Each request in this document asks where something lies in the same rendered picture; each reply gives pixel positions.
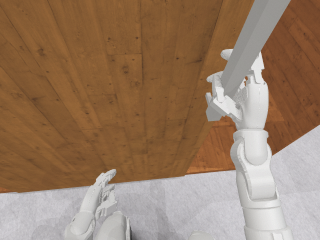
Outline wardrobe door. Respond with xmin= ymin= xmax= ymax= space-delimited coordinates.
xmin=0 ymin=0 xmax=255 ymax=193

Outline robot left shin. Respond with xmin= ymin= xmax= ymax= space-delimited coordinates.
xmin=113 ymin=211 xmax=124 ymax=215

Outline robot right forearm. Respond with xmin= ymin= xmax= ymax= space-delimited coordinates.
xmin=230 ymin=128 xmax=295 ymax=240

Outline handle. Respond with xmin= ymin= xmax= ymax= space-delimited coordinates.
xmin=205 ymin=0 xmax=291 ymax=122

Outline robot left hand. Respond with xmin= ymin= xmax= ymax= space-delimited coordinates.
xmin=79 ymin=169 xmax=117 ymax=220

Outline left robot thigh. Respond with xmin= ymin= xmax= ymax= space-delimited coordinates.
xmin=94 ymin=214 xmax=131 ymax=240

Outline robot right hand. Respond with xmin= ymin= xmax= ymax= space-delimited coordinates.
xmin=206 ymin=49 xmax=269 ymax=130

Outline robot left forearm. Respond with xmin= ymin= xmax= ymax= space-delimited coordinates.
xmin=64 ymin=211 xmax=96 ymax=240

